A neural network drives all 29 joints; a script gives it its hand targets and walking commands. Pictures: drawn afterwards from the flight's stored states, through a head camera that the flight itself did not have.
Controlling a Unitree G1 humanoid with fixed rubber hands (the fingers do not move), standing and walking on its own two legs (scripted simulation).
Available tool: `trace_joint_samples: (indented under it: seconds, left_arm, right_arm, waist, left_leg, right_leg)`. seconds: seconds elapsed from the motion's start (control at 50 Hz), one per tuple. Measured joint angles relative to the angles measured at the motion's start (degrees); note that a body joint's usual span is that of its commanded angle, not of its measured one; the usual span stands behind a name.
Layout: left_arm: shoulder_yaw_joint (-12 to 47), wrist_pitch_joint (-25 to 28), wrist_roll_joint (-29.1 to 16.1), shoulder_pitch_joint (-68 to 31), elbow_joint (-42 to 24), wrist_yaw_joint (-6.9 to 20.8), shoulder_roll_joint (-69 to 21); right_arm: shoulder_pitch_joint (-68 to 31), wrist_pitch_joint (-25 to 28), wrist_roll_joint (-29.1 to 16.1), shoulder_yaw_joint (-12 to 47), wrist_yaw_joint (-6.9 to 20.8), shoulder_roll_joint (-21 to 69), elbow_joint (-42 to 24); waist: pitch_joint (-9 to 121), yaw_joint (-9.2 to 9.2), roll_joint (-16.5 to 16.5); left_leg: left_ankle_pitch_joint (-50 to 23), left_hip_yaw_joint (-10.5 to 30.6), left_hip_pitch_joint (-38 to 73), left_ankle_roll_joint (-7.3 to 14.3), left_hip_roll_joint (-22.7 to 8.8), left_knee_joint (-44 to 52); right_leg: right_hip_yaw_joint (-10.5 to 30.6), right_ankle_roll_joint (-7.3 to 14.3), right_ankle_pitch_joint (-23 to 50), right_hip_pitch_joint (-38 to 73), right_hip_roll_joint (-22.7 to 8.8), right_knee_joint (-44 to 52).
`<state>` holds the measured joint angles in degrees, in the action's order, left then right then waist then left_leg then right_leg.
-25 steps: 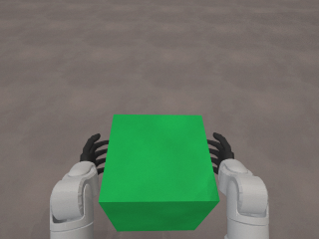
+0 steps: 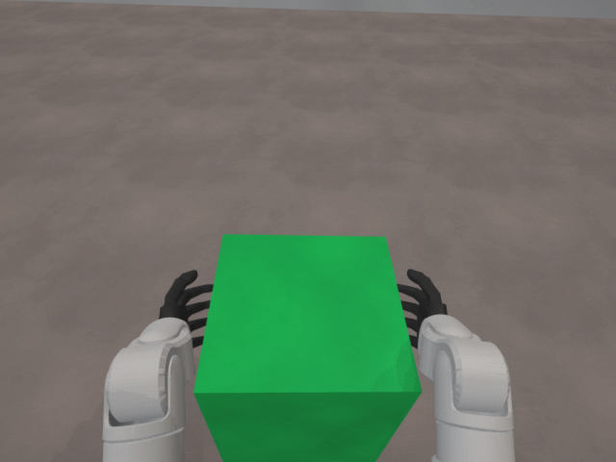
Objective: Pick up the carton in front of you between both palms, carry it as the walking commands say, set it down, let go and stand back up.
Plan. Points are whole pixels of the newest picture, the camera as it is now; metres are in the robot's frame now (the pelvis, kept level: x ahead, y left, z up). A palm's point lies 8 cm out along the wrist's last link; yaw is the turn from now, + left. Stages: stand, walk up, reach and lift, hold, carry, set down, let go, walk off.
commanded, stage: carry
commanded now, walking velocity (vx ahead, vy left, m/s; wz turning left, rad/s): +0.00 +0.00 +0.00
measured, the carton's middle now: (302, 353) +0.27 +0.00 +0.01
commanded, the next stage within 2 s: hold in 0.96 s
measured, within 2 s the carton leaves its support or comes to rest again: neither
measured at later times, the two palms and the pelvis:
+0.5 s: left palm (178, 371) +0.23 +0.15 +0.05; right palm (433, 368) +0.23 -0.15 +0.05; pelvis -0.04 +0.00 +0.00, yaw +0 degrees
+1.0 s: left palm (183, 374) +0.23 +0.14 +0.04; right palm (434, 371) +0.23 -0.16 +0.04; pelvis -0.05 -0.01 +0.01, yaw -1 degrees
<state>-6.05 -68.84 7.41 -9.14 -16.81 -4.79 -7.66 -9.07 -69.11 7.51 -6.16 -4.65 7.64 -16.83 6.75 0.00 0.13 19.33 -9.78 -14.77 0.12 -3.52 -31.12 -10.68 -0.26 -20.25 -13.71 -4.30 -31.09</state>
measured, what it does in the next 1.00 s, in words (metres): shifts its weight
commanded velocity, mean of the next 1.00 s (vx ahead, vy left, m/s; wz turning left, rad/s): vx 0.00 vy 0.00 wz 0.00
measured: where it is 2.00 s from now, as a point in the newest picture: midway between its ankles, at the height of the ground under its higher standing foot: outside the picture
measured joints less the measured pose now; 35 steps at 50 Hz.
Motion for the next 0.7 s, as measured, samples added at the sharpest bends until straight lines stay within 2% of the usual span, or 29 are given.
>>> trace_joint_samples:
  seconds: [0.14,0.34,0.54,0.7]
  left_arm:
    - [0.6,2.7,0.9,1.9,3.5,0.8,0.2]
    - [0.7,9.6,2.5,2.7,9.2,2.0,0.3]
    - [-0.9,19.6,5.3,0.7,20.2,3.3,0.1]
    - [-4.7,28.3,7.5,-3.6,29.4,4.1,-0.6]
  right_arm:
    - [1.8,2.6,1.0,0.7,0.8,-0.2,3.4]
    - [2.6,9.5,2.6,0.8,1.9,-0.3,9.4]
    - [0.7,19.5,5.3,-0.9,3.2,-0.1,20.2]
    - [-3.7,28.3,7.4,-4.5,3.9,0.6,29.5]
  waist:
    - [0.6,0.1,-0.1]
    - [0.5,0.11,-0.1]
    - [0.1,-0.02,-0.1]
    - [-1.1,-0.02,-0.1]
  left_leg:
    - [-0.9,-0.1,0.8,0.1,-0.1,0.7]
    - [-3.1,-0.2,0.8,0.2,-0.1,2.4]
    - [-4.6,-0.2,-0.3,0.3,-0.2,2.8]
    - [-5.7,-0.2,-1.3,0.4,-0.3,2.9]
  right_leg:
    - [-0.1,0.1,0.9,0.7,0.1,0.7]
    - [-0.1,0.5,3.0,0.7,0.3,2.3]
    - [0.0,0.9,4.5,-0.5,0.5,2.6]
    - [0.0,1.1,5.5,-1.6,0.6,2.6]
